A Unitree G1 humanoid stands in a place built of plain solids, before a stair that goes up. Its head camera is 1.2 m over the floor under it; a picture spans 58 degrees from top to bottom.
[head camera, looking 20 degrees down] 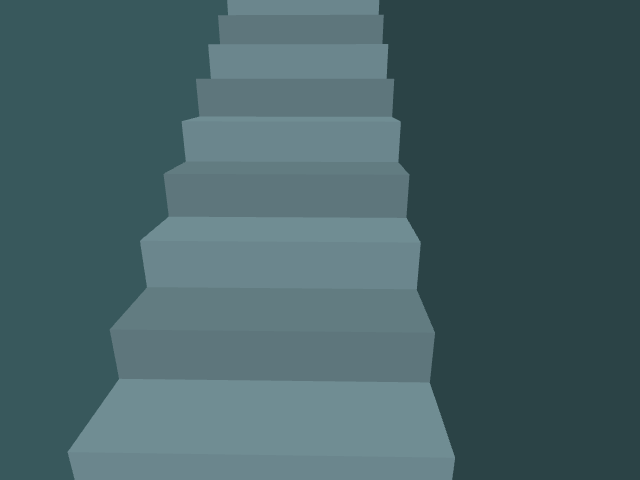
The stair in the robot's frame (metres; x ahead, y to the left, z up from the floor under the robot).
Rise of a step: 0.17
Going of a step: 0.28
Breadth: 0.95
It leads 1 degrees to the right of straight ahead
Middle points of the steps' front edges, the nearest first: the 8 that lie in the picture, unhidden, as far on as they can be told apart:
0.81 0.15 0.35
1.09 0.14 0.52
1.37 0.14 0.70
1.65 0.13 0.87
1.93 0.13 1.04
2.21 0.12 1.22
2.49 0.12 1.39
2.77 0.11 1.56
